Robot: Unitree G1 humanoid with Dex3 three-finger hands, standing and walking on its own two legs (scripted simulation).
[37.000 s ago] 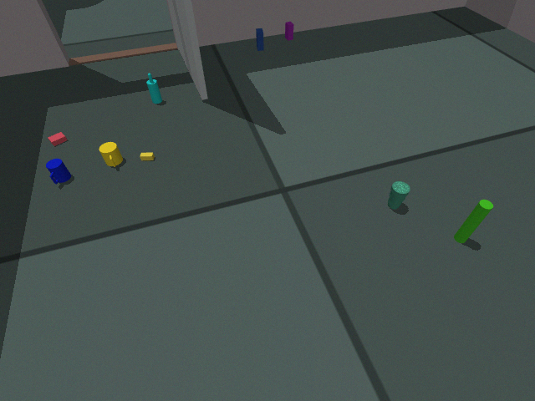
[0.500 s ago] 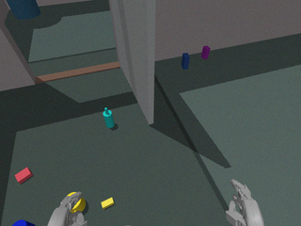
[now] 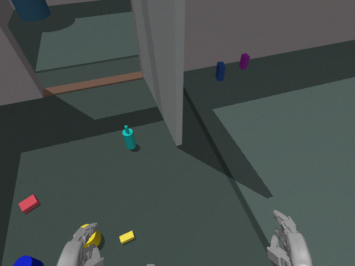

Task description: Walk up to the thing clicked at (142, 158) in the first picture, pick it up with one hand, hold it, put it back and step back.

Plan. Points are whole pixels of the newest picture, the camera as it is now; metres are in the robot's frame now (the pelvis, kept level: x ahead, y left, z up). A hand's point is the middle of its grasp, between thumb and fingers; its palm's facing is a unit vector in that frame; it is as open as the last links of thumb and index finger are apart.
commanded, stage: stand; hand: left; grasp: from above
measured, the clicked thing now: (127, 237) +0.39 +0.26 -0.70
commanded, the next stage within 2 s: none
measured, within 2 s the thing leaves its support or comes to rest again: neither
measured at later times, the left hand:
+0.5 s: hand out of the picture +0.06 +0.24 -0.11, palm faces +0.03 -0.95 -0.31, open 7.4 cm
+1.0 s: hand out of the picture +0.03 +0.25 -0.10, palm faces +0.02 -0.94 -0.33, open 7.4 cm
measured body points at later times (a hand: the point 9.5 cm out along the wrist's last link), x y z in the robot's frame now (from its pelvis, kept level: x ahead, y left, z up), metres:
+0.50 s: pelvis -0.01 +0.01 +0.05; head +0.00 +0.02 +0.50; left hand +0.05 +0.29 -0.08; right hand +0.07 -0.26 -0.08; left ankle +0.02 +0.12 -0.68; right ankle -0.01 -0.12 -0.68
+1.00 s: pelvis -0.02 +0.01 +0.07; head -0.02 +0.01 +0.52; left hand +0.03 +0.30 -0.08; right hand +0.05 -0.27 -0.07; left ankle +0.02 +0.12 -0.68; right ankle -0.01 -0.12 -0.68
